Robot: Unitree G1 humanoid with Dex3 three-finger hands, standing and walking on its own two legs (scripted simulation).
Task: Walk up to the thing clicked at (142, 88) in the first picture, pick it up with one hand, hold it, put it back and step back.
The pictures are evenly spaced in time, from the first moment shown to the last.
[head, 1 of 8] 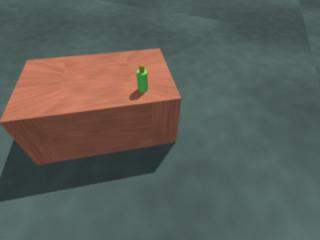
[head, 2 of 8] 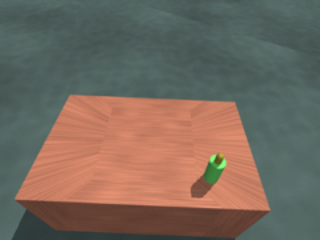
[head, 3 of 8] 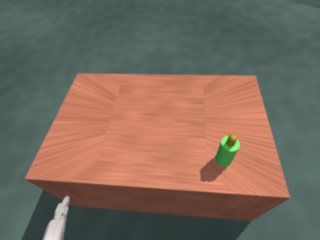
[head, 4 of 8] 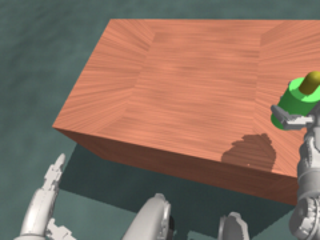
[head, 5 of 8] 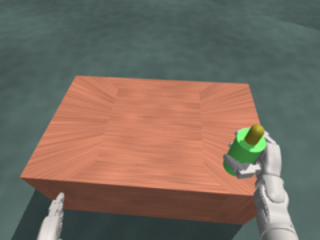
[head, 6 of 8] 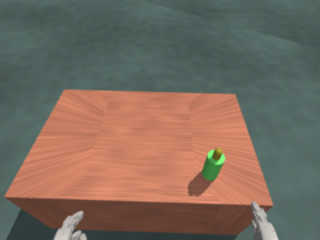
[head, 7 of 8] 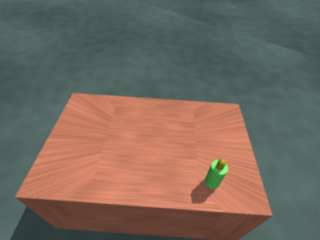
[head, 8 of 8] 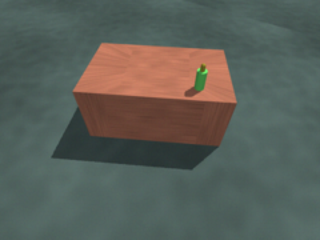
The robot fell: no
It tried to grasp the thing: yes
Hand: right
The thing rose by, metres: 0.27
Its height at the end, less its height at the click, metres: +0.00
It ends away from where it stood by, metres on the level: 0.01
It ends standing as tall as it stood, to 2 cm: yes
